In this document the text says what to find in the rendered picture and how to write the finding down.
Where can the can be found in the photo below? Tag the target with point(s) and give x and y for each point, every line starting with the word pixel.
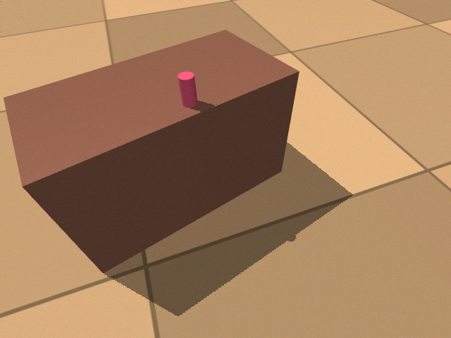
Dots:
pixel 187 89

